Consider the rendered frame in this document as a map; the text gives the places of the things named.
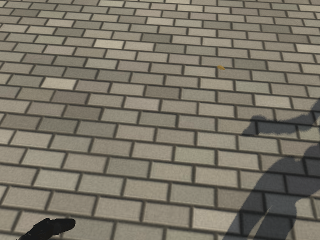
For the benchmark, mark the left robot hand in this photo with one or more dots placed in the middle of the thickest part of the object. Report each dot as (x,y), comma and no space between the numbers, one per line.
(47,228)

